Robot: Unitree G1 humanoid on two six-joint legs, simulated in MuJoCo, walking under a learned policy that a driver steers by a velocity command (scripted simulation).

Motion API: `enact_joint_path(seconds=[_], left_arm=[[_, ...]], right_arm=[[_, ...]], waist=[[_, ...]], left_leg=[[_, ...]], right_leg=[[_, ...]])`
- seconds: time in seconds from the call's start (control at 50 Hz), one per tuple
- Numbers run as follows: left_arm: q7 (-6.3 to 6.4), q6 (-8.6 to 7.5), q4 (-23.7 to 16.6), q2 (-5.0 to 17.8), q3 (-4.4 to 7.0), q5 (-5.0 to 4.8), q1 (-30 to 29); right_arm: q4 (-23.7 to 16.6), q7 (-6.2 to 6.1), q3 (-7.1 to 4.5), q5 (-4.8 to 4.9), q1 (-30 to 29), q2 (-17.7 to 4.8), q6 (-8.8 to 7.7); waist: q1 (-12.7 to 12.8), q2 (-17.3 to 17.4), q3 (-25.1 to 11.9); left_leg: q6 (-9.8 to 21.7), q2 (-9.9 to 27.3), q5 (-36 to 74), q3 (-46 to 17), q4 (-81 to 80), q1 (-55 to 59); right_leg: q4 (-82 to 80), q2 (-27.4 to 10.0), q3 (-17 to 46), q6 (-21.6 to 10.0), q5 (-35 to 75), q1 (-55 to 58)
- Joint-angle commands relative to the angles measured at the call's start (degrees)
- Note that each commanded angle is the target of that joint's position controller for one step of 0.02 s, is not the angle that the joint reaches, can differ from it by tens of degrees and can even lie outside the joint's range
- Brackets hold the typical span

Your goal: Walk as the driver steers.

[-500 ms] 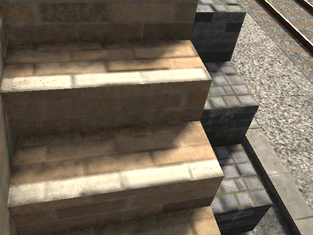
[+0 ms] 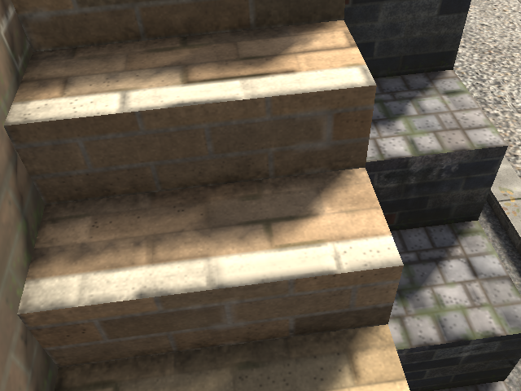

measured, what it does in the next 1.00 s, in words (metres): climbs, turning left: right foot 0.18 m lower, then left foot 0.18 m higher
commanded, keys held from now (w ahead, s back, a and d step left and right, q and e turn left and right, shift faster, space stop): q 0.38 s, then w+q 0.06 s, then w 0.56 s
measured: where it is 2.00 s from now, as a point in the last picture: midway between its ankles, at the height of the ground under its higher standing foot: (187, 227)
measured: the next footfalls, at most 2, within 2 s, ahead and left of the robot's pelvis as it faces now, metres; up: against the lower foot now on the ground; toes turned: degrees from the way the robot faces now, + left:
right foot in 0.24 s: -0.11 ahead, -0.14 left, -0.18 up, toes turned +4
left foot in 0.52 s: +0.07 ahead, +0.02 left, +0.00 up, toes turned +14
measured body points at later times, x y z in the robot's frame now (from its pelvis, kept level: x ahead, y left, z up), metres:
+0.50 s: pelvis +0.04 -0.06 -0.01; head +0.07 -0.08 +0.44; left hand +0.02 +0.23 -0.11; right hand +0.25 -0.27 -0.12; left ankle +0.01 +0.03 -0.49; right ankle -0.14 -0.13 -0.73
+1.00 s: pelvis +0.19 -0.04 +0.17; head +0.24 -0.04 +0.62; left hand +0.36 +0.20 +0.08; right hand +0.31 -0.31 +0.05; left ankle +0.04 +0.05 -0.37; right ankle +0.09 -0.15 -0.57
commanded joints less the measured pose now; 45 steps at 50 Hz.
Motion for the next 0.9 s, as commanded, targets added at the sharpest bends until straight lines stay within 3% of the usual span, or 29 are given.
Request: enact_joint_path(seconds=[0.02, 0.06, 0.1, 0.12, 0.16, 0.18, 0.2, 0.22, 0.26, 0.28, 0.3, 0.32, 0.36, 0.42, 0.46, 0.52, 0.54, 0.56, 0.58, 0.6, 0.62, 0.66, 0.72, 0.76, 0.8, 0.82, 0.86, 0.88, 0.9], left_arm=[[-3.73, -1.00, -15.7, 5.9, 0.17, 2.05, -20.6], [-2.42, -0.70, -15.8, 5.0, -0.17, 3.58, -9.8], [-1.76, -0.28, -12.7, 4.9, -0.23, 4.80, 3.2], [-1.28, 0.14, -13.6, 4.9, -0.77, 2.12, 4.4], [-1.34, -1.20, -16.1, 0.9, -2.98, 0.04, -0.8], [-2.54, -3.92, -12.7, 0.0, -3.24, -0.75, 1.6], [-1.98, -3.95, -11.7, -1.3, -2.87, -2.70, -7.3], [-1.48, -3.45, -11.4, 1.4, -1.90, -2.35, -9.2], [-1.58, -5.66, -14.2, 13.1, 1.18, -0.83, -10.4], [-2.06, -7.68, -14.4, 17.5, 2.81, 0.52, -8.7], [-1.67, -8.29, -14.4, 18.0, 4.12, 1.70, -3.5], [-1.40, -8.17, -13.9, 16.1, 4.08, 1.98, -2.1], [0.06, -7.86, -11.3, 14.9, 4.65, 2.17, 4.6], [0.32, -8.67, -11.2, 12.9, 4.08, 2.10, 2.5], [-0.11, -10.57, -10.4, 13.6, 4.53, 0.62, -4.1], [-1.01, -13.07, -8.0, 17.2, 5.27, -2.87, -4.7], [-1.30, -13.12, -6.1, 20.4, 6.65, -2.16, -1.7], [-2.33, -10.11, -4.7, 20.5, 6.65, -3.29, 1.6], [-5.56, -9.81, -8.1, 12.1, 4.43, -1.43, -3.5], [-8.07, -9.59, -13.3, 9.5, 3.10, 1.11, -10.2], [-8.44, -9.40, -17.2, 7.0, 2.67, 1.74, -14.0], [-6.27, -9.35, -23.3, 2.0, 0.39, 3.61, -20.0], [-5.36, -7.54, -23.0, 8.6, 2.65, 3.10, -19.2], [-5.53, -6.14, -23.7, 7.0, 1.56, 2.69, -20.5], [-6.42, -4.84, -26.2, 2.7, -0.86, 1.91, -24.0], [-6.76, -4.46, -22.7, 1.6, -1.27, 0.86, -20.1], [-5.50, -3.98, -21.2, 0.1, -1.60, -1.16, -15.4], [-5.00, -4.77, -21.7, 0.8, -0.80, -0.29, -13.2], [-5.12, -5.93, -17.8, 2.6, 0.75, -1.43, -6.6]], right_arm=[[-2.5, -0.33, -0.88, -0.99, -3.7, -4.8, -0.88], [-7.2, -0.35, -1.35, -1.89, -18.2, -3.4, -3.52], [-12.4, -1.23, 0.17, -2.85, -25.9, -0.5, -4.71], [-12.5, -1.29, 0.68, -2.94, -22.7, 0.8, -4.85], [-9.1, -1.38, -0.62, -3.36, -10.9, -1.0, -3.18], [-9.6, -0.27, -1.86, -2.72, -8.0, -4.6, -1.99], [-10.2, 0.09, -3.40, -2.66, -1.0, -7.4, -1.82], [-10.5, 0.26, -4.52, -2.80, 3.1, -7.6, -2.01], [-13.8, 3.48, -5.73, 1.57, 1.9, -6.6, -2.43], [-15.6, 2.75, -5.25, 1.91, 3.1, -6.5, -3.46], [-15.7, 2.31, -4.61, 0.72, -2.1, -6.0, -4.02], [-16.2, 2.63, -4.00, -1.14, -7.6, -5.7, -4.93], [-18.6, 4.11, -2.56, -1.89, -16.0, -4.4, -5.57], [-20.0, 5.37, -2.55, -2.23, -15.6, -6.6, -3.95], [-19.3, 4.18, -3.25, -2.32, -13.2, -8.9, -2.76], [-19.3, 1.77, -3.85, -3.09, -1.4, -13.7, 1.69], [-18.7, 0.76, -4.48, -3.30, 6.1, -14.0, 2.35], [-13.9, 1.39, -5.36, -1.18, 15.8, -14.8, 0.72], [-9.4, 1.24, -4.95, -0.81, 14.1, -15.5, -0.09], [-11.9, 2.03, -3.42, 0.04, 6.0, -11.8, -2.82], [-12.4, 2.42, -3.57, 0.69, 0.9, -11.9, -5.52], [-8.7, 1.38, -3.84, 0.31, 4.6, -13.3, -10.01], [-5.1, 0.76, -4.60, -2.10, 7.8, -13.6, -10.97], [-3.9, 0.41, -4.29, -1.62, 10.6, -12.5, -11.40], [-3.9, -0.93, -2.91, -1.97, 10.6, -10.0, -11.16], [-4.8, -1.20, -2.62, -2.40, 6.7, -9.0, -10.39], [-3.6, 0.72, -3.89, -1.47, 9.7, -14.7, -10.78], [-3.9, 2.60, -3.91, -0.97, 4.1, -16.3, -10.85], [-6.5, 3.93, -4.22, -1.04, -1.5, -16.2, -10.32]], waist=[[-1.1, 8.0, 4.8], [8.4, -0.5, 8.3], [13.6, -5.5, 6.0], [13.3, -1.9, 6.9], [8.0, -1.8, 6.0], [7.2, -10.3, 5.2], [-0.2, -5.2, 6.8], [-3.5, -3.0, 5.4], [-3.1, -4.5, -6.5], [-3.0, -4.1, -9.2], [1.9, 1.9, -13.1], [5.0, 5.6, -10.2], [8.7, 1.3, -8.8], [5.1, 3.6, -6.7], [1.9, 1.1, -2.3], [-5.4, -9.6, -2.0], [-9.5, -10.2, -6.9], [-14.0, 1.7, -8.2], [-10.3, 20.9, -6.1], [-5.1, 8.0, -0.1], [-2.6, 3.3, 6.8], [-0.4, -2.5, 10.7], [-1.2, -7.0, 3.9], [-0.2, -4.4, 1.2], [2.1, -1.1, 1.8], [3.7, -0.3, -0.4], [3.7, 6.5, -5.9], [9.6, -2.2, -9.9], [12.4, -3.1, -10.6]], left_leg=[[16.0, 11.5, 18.0, -55.6, -50.2, -6.9], [11.8, 11.2, 22.8, -47.6, -32.4, -30.8], [5.6, 8.4, 31.9, -35.4, -25.7, -31.8], [2.9, 7.8, 37.6, -33.2, -25.9, -25.0], [-0.8, 1.2, 45.9, -27.3, -16.0, 1.3], [-3.9, -3.1, 46.5, -14.8, -7.1, 15.8], [-4.4, -3.7, 37.3, -12.1, -10.3, 20.8], [-5.3, -5.2, 28.5, -12.9, -5.7, 17.3], [-11.1, -10.0, 8.6, -8.2, 29.2, -7.5], [-10.6, -4.3, 6.4, -7.5, 31.7, -19.9], [-10.4, -3.0, 9.4, -9.7, 47.4, -34.4], [-10.9, -1.3, 18.3, -9.6, 50.5, -44.6], [-9.3, 1.2, 20.4, -9.9, 52.4, -50.3], [-7.9, 4.3, 26.2, -8.2, 43.4, -36.4], [-5.6, 2.0, 27.1, -4.3, 24.8, -18.4], [-1.0, -2.0, 8.2, 7.8, -17.1, 16.5], [1.3, 0.9, 11.8, -0.8, -21.8, 24.5], [6.9, -0.5, 17.3, -9.2, -32.6, 27.4], [14.9, 8.8, 16.6, -35.4, -50.2, 25.2], [18.1, 12.4, 7.9, -52.7, -59.4, 11.1], [17.9, 15.4, 7.4, -52.5, -59.2, 4.0], [14.9, 16.2, 37.4, -45.7, -56.8, 10.5], [14.2, 17.1, 61.9, -38.8, -50.8, 38.7], [11.9, 17.8, 65.3, -34.3, -52.2, 44.2], [8.2, 17.6, 65.4, -28.5, -58.7, 39.2], [6.4, 14.6, 68.8, -19.5, -63.2, 28.7], [5.0, 16.2, 77.3, -18.5, -65.7, 17.9], [2.5, 14.7, 92.2, -14.0, -56.8, 28.6], [-2.1, 11.6, 96.5, -14.0, -43.8, 33.3]], right_leg=[[55.5, 9.1, 16.9, 7.3, -4.6, -23.8], [58.3, 3.6, 29.0, 5.2, -13.8, -16.0], [46.2, 4.3, 20.6, 3.3, -5.2, -11.7], [28.5, 1.0, 25.2, 2.3, -10.5, -15.0], [-15.8, 0.5, 19.0, 0.9, -12.0, -20.8], [-35.4, 3.4, 6.4, 1.9, 19.6, -19.4], [-48.7, 2.3, 2.0, 1.5, 33.6, -15.9], [-53.9, -1.6, 5.4, 0.7, 48.0, -7.1], [-24.4, -13.9, 8.8, -3.4, 118.7, 21.3], [-13.7, -21.4, 8.9, -5.9, 132.2, 31.2], [-12.5, -22.9, 10.5, -5.7, 123.6, 41.3], [-11.9, -20.2, 9.2, -4.6, 105.3, 43.8], [-12.7, -19.4, 8.6, -2.6, 102.0, 45.3], [-18.7, -17.9, 3.0, 0.9, 85.6, 29.5], [-27.1, -11.7, -4.2, 2.9, 87.7, 12.0], [-25.7, -12.7, -4.7, 5.9, 125.9, -3.5], [-12.0, -15.8, -0.4, 6.1, 116.7, -1.8], [19.6, -7.7, -1.8, 1.0, 86.2, -5.1], [45.9, 7.8, 0.3, 0.7, 8.5, -22.8], [62.0, 9.9, 14.3, -0.1, 0.9, -29.4], [68.1, 8.6, 16.6, -0.2, -2.1, -35.3], [70.4, 7.5, 20.4, 0.0, -5.1, -43.2], [66.8, 6.8, 18.7, 4.9, -11.8, -55.6], [58.5, 4.0, 17.7, 3.2, -15.6, -56.4], [32.6, -0.3, 15.4, 0.5, -27.1, -49.6], [17.2, -0.3, 9.0, -1.2, -18.8, -31.3], [-2.6, -1.6, 9.9, -6.6, -12.7, -1.7], [-16.1, -0.1, 9.1, -8.2, -1.9, 0.8], [-37.6, 1.0, 3.8, -6.2, 22.6, 8.5]])
Keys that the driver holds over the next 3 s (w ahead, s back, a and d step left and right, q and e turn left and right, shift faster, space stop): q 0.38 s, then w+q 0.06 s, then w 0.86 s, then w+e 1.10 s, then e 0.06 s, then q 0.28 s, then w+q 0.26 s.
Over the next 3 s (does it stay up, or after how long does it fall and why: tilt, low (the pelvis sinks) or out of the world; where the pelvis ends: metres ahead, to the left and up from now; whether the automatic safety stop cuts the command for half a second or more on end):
stays up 0.85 0.02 0.76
